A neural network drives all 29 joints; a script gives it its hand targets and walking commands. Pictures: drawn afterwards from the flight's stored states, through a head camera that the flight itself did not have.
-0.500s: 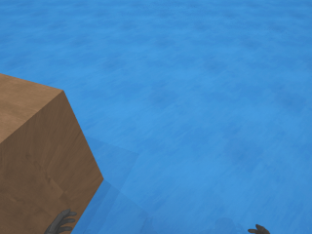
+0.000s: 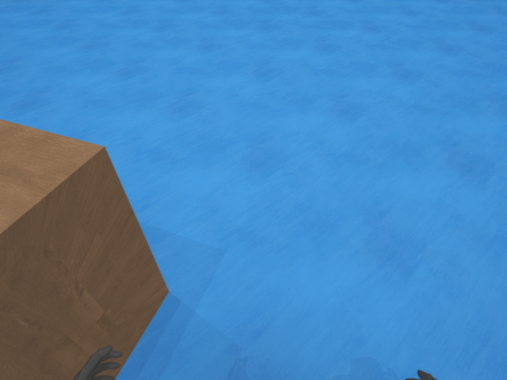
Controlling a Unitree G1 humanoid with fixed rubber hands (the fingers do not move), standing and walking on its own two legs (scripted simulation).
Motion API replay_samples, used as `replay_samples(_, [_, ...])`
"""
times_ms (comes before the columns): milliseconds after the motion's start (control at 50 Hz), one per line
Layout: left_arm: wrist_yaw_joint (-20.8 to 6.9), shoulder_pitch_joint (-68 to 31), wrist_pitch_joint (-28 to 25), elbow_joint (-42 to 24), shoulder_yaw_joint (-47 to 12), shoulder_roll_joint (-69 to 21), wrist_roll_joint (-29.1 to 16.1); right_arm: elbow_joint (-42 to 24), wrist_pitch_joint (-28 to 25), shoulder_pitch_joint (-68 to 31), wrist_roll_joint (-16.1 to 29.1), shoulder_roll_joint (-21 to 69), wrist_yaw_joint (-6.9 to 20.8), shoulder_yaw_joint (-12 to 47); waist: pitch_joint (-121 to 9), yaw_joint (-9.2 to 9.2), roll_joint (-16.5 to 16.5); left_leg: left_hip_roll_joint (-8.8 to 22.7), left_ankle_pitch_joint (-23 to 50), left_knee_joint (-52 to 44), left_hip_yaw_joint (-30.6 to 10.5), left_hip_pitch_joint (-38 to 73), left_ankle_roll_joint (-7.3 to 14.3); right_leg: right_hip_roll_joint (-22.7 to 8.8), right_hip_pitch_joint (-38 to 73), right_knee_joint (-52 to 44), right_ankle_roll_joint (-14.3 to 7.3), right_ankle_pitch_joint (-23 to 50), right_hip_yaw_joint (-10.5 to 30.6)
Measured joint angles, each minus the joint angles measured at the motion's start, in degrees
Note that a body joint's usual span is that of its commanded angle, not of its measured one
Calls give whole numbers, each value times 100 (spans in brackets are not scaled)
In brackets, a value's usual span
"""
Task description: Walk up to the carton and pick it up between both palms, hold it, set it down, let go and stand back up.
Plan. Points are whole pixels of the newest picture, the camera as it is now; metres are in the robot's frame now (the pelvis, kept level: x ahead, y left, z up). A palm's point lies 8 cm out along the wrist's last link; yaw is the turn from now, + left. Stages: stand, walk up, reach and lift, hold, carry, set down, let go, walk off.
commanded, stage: stand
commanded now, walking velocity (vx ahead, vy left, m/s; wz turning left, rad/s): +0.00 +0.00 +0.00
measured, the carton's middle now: out of the picture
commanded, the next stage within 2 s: walk up in 0.20 s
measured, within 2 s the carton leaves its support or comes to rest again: neither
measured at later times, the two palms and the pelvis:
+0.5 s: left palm out of the picture +0.11 +0.31 -0.07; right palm out of the picture +0.10 -0.27 -0.09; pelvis -0.02 +0.00 +0.00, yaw +3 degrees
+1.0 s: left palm out of the picture -0.13 +0.48 -0.08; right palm out of the picture +0.10 -0.12 -0.06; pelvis -0.13 +0.13 +0.00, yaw +24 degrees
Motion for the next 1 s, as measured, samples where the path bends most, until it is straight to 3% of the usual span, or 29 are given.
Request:
replay_samples(380, [0,0,1,207,0,2,0,191,0,0,0,-1,0,12,0,-5,0,0,171,-178,0,11,-7,0,0,-152,-9,158,0])
replay_samples(460, [95,-42,54,216,3,116,0,-158,103,-4,0,-18,112,-32,202,-121,3,-32,283,38,-42,-150,59,-55,2,-130,-15,192,-121])
replay_samples(500, [138,-49,96,216,4,217,0,-370,223,-7,0,-48,155,-88,288,-227,4,-38,42,747,-35,-502,90,-145,6,-118,-24,198,-297])
replay_samples(560, [207,-47,128,214,4,301,0,-699,409,-6,0,-201,223,-200,353,-219,4,-34,-431,1988,-42,-951,17,-379,3,-119,-20,235,-432])
replay_samples(600, [258,-47,128,213,3,349,0,-862,451,-2,0,-341,281,-279,383,-219,10,21,-441,2305,-49,-1044,-5,-599,1,-120,36,266,-492])
replay_samples(660, [285,-47,105,212,1,474,0,-977,488,1,0,-476,372,-375,444,-229,23,252,-441,2138,-56,-987,-19,-889,-1,-120,191,324,-632])
replay_samples(720, [277,-47,115,213,0,608,0,-1011,495,4,0,-517,412,-406,530,-224,31,406,-282,1376,-58,-687,-20,-1128,-6,-75,334,377,-777])
replay_samples(760, [249,-59,178,218,1,705,0,-1006,494,7,-21,-540,413,-413,563,-243,27,373,-85,600,-62,-340,-115,-1298,-134,223,301,264,-802])
replay_samples(780, [241,-115,247,222,2,760,0,-974,494,10,-55,-536,415,-364,643,-261,-68,225,-170,682,-59,-387,-139,-1388,-229,514,218,-53,-701])
replay_samples(840, [264,-154,400,218,-2,719,0,-848,493,59,-96,-536,414,-231,783,-324,-36,34,25,691,-230,-480,107,-831,-535,1709,161,-1145,-464])
replay_samples(920, [278,-149,418,212,-1,665,0,-918,489,138,-98,-546,374,-299,785,-411,-36,-322,675,-70,-474,-424,284,-65,-730,2362,124,-1115,-452])
replay_samples(1000, [301,-147,408,209,0,648,0,-1225,488,136,-99,-561,335,-361,787,-300,-37,-753,1174,-583,-494,-496,462,272,-733,2088,89,-1112,-442])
